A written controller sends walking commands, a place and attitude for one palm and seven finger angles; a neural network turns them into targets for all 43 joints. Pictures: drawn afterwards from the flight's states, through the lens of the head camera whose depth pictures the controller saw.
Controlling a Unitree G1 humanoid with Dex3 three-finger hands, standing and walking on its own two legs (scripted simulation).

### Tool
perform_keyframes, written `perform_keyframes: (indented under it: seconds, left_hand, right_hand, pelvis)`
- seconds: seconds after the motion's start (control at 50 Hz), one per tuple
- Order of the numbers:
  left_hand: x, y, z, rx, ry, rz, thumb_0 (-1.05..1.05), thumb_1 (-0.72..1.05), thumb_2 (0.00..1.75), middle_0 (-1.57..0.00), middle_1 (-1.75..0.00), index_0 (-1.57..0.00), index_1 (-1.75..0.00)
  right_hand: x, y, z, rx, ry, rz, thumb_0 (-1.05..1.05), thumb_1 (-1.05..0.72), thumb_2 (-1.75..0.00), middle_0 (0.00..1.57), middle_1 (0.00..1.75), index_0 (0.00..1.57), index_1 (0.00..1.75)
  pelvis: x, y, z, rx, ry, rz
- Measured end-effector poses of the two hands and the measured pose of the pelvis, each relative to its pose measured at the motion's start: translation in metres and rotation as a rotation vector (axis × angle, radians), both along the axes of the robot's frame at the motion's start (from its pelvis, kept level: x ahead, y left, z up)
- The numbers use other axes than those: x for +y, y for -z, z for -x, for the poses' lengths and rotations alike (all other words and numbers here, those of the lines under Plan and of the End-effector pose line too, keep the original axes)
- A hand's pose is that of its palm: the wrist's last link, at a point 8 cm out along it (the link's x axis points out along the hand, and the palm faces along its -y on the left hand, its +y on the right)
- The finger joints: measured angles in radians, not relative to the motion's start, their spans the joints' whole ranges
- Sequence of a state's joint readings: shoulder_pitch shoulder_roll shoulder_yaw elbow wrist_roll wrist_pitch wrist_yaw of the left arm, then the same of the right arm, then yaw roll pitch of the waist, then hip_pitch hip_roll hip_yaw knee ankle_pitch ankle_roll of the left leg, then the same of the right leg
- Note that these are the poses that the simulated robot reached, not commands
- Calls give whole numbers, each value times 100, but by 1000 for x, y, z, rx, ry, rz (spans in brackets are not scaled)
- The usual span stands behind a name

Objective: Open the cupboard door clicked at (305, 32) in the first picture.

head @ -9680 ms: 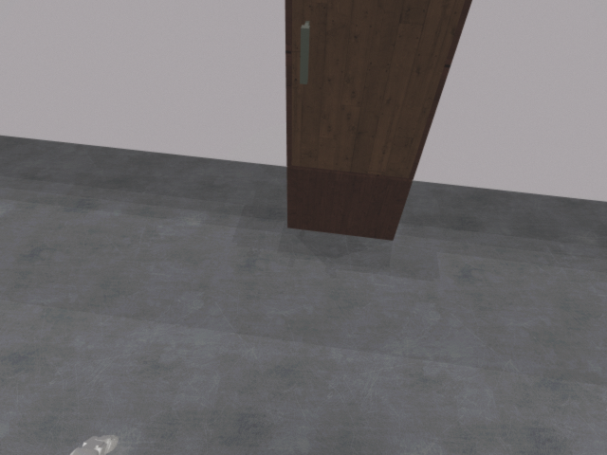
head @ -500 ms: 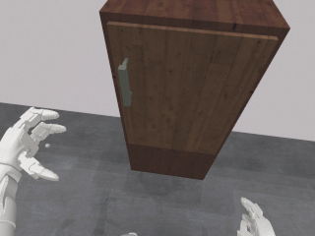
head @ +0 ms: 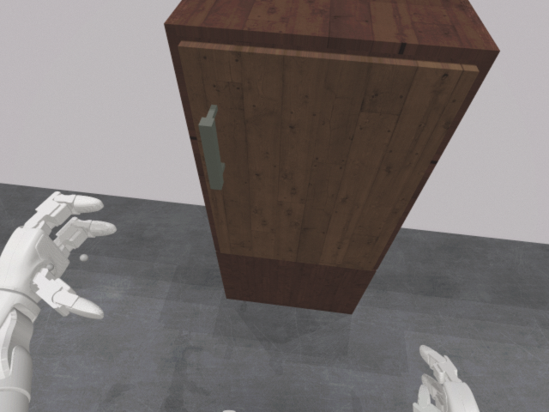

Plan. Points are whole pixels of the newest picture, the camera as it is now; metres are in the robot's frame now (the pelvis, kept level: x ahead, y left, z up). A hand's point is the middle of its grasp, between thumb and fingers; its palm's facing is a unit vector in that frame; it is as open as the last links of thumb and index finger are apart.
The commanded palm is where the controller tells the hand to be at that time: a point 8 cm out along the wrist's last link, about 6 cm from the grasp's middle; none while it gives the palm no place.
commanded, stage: move the hooked fingers beside the handle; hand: left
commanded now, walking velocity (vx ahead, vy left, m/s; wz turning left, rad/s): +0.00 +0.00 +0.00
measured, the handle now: (215, 149) +0.53 +0.14 +0.07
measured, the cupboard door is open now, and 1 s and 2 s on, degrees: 0 0 0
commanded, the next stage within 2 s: none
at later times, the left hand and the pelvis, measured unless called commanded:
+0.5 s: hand (119, 223) +0.35 +0.24 +0.08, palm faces -0.07 -1.00 -0.01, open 14.0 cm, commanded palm +0.32 +0.30 +0.08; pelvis +0.00 +0.00 +0.00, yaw +0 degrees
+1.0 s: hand (141, 194) +0.40 +0.23 +0.08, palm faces -0.07 -1.00 +0.00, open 14.0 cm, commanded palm +0.39 +0.28 +0.08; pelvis +0.00 +0.00 -0.01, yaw -1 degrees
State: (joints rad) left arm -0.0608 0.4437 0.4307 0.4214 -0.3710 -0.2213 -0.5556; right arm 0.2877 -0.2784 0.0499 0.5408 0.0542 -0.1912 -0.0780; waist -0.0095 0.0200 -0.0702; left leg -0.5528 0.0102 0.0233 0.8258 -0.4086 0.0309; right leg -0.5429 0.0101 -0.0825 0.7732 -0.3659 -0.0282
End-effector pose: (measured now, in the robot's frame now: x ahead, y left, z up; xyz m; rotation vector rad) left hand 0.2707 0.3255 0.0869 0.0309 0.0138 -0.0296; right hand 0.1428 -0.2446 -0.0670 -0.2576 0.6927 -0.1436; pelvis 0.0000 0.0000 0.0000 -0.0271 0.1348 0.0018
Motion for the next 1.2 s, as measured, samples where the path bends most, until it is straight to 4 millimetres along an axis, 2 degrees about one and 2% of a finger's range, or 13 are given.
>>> perform_keyframes:
  seconds: [0.16,0.28,0.48,0.68,1.04,1.2]
  left_hand:
    - [-2,0,-3,-3,3,6,-1,-50,30,-30,-120,-30,-120]
    - [-10,2,-18,-6,17,18,-1,-50,30,-30,-120,-30,-120]
    - [-25,1,-56,-7,39,16,-1,-50,30,-30,-120,-30,-120]
    - [-29,5,-76,5,23,20,-1,-50,30,-30,-120,-30,-120]
    - [-41,6,-121,-1,44,31,-1,-50,30,-30,-120,-30,-120]
    - [-48,11,-143,7,42,28,-1,-50,30,-30,-120,-30,-120]
  right_hand:
    - [1,1,-5,-5,-11,2,2,-91,-90,20,30,20,30]
    - [-2,4,0,20,-8,16,2,-91,-90,20,30,20,30]
    - [-10,11,24,96,47,15,2,-91,-90,20,30,20,30]
    - [-18,21,50,200,95,11,2,-91,-90,20,30,20,30]
    - [-22,28,68,294,133,21,1,-91,-90,20,30,20,30]
    - [-20,34,83,357,152,20,1,-91,-90,20,30,20,30]
  pelvis:
    - [0,1,1,1,-5,-1]
    - [-1,2,4,4,-11,-1]
    - [-2,2,4,22,4,-6]
    - [-3,2,1,42,15,-9]
    - [-2,6,1,82,16,-5]
    - [0,10,2,106,19,-2]
